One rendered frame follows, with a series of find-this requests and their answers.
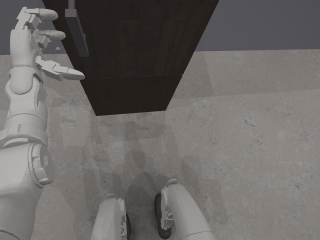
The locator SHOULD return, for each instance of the handle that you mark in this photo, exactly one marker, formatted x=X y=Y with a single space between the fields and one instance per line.
x=76 y=30

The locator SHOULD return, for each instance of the robot left forearm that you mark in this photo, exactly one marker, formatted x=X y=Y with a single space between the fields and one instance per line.
x=27 y=117

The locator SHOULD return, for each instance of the right robot thigh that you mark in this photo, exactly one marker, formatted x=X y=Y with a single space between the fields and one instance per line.
x=190 y=222

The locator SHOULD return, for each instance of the right robot foot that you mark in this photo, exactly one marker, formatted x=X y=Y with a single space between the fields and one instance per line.
x=163 y=233

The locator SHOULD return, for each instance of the left robot upper arm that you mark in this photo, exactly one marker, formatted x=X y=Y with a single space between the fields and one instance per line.
x=24 y=172

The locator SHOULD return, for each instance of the robot left hand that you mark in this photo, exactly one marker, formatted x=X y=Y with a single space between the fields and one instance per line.
x=25 y=46

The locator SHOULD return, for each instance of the cupboard door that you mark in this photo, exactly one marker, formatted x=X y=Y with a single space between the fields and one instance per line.
x=135 y=38

